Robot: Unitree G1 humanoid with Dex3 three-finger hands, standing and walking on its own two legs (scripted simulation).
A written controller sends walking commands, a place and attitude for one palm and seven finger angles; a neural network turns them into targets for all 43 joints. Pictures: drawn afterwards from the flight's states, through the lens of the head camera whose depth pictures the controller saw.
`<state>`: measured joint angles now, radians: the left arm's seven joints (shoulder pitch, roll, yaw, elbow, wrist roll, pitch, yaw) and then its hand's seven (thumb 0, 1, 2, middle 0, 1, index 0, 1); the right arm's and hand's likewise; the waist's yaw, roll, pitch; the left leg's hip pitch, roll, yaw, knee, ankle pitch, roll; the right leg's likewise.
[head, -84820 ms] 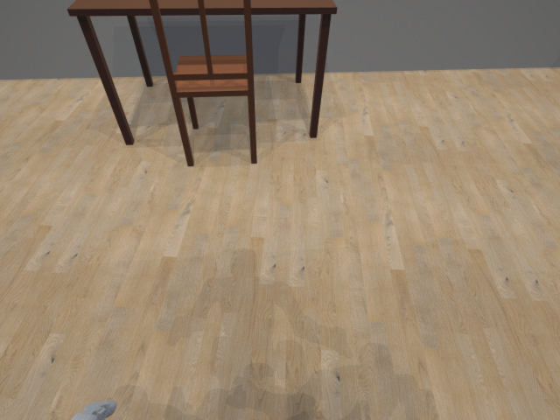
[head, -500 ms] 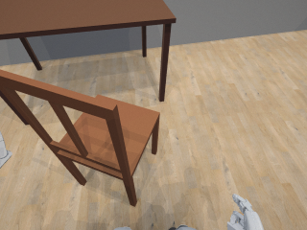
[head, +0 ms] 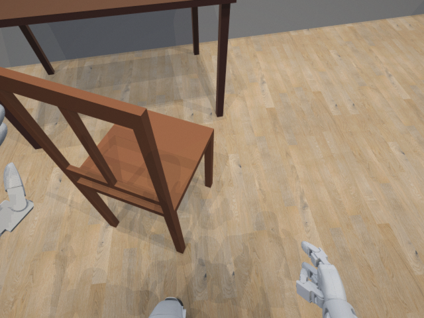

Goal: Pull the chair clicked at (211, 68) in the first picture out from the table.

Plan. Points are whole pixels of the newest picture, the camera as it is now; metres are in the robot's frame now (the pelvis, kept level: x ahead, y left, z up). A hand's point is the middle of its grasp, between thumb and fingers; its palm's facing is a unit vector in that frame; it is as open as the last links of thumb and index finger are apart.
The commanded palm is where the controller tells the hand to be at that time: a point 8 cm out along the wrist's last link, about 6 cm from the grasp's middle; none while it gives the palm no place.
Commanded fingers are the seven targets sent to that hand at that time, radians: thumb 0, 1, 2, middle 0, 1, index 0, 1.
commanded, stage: step back with the hand held close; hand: left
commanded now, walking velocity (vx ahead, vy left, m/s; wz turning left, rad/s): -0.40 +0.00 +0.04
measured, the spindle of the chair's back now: (93, 151) +0.47 +0.36 -0.07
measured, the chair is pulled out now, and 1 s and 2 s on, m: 0.51 0.51 0.51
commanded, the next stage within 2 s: stop stepping back and stand still in 0.16 s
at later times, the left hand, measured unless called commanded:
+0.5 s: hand out of the picture +0.06 +0.19 +0.18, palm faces +0.42 -0.76 -0.49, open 7.4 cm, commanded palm +0.01 +0.24 +0.19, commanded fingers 0.00 0.90 0.90 -0.20 -0.30 -0.20 -0.30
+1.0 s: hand out of the picture -0.03 +0.21 +0.19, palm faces +0.56 -0.66 -0.50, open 7.4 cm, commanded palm -0.08 +0.23 +0.19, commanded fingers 0.00 0.90 0.90 -0.20 -0.30 -0.20 -0.30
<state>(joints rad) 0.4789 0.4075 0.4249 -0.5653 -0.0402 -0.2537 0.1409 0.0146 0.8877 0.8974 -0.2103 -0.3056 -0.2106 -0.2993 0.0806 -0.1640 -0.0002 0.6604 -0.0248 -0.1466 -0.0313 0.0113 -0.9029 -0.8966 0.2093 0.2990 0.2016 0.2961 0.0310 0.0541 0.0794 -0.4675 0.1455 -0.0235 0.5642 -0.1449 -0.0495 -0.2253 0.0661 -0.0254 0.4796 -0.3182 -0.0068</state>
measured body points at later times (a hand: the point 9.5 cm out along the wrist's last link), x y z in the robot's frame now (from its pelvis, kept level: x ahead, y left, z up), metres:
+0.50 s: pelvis -0.13 -0.06 +0.00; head -0.13 -0.07 +0.45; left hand +0.03 +0.23 +0.21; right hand +0.03 -0.30 -0.09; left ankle -0.09 +0.08 -0.68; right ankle -0.08 -0.15 -0.73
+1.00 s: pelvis -0.21 -0.08 -0.01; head -0.23 -0.10 +0.44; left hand -0.06 +0.24 +0.22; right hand -0.06 -0.31 -0.11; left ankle -0.23 +0.05 -0.73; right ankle -0.17 -0.17 -0.73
